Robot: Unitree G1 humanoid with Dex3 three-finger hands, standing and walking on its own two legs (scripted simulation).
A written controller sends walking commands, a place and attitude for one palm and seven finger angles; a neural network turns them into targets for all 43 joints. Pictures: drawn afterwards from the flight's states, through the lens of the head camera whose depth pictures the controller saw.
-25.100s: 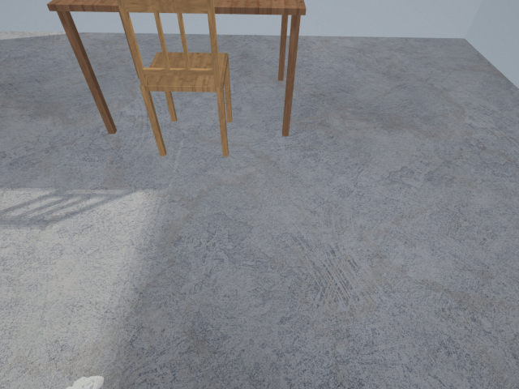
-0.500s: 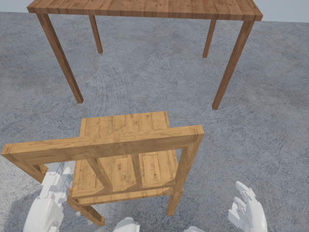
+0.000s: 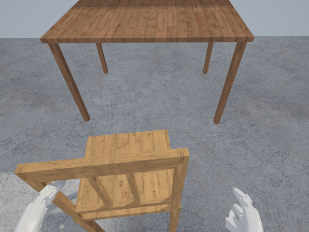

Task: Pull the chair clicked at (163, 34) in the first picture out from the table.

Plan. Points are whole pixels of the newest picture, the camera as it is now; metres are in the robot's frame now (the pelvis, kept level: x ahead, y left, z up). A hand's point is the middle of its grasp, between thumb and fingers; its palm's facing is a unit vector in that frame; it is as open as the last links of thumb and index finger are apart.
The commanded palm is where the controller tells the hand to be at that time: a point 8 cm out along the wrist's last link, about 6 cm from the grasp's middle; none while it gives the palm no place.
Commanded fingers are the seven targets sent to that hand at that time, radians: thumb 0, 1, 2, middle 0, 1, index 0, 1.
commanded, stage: draw the hand back to the body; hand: left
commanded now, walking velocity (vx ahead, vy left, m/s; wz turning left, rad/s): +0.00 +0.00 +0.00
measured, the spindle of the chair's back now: (101, 191) +0.25 +0.18 -0.08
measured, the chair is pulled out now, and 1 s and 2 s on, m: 0.63 0.61 0.61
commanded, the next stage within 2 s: step back with the hand held close in 0.82 s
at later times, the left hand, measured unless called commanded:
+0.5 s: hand (50, 219) +0.14 +0.23 +0.05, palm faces +0.15 -0.83 -0.54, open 7.3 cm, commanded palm +0.16 +0.29 +0.21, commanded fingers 0.00 0.90 0.90 -0.20 -0.30 -0.20 -0.30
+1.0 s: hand (38, 161) +0.21 +0.23 +0.18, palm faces +0.41 -0.79 -0.45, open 7.3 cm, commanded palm +0.14 +0.27 +0.21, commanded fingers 0.00 0.90 0.90 -0.20 -0.30 -0.20 -0.30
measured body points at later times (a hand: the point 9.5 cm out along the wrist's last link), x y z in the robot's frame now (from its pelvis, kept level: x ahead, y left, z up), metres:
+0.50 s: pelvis +0.03 -0.02 +0.02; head +0.05 -0.04 +0.47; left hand +0.13 +0.28 +0.08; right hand +0.23 -0.22 -0.07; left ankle +0.00 +0.14 -0.71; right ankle -0.02 -0.13 -0.71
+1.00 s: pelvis +0.00 -0.03 +0.03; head -0.01 -0.08 +0.47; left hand +0.18 +0.27 +0.20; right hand +0.21 -0.26 -0.06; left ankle +0.00 +0.14 -0.70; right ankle -0.02 -0.13 -0.71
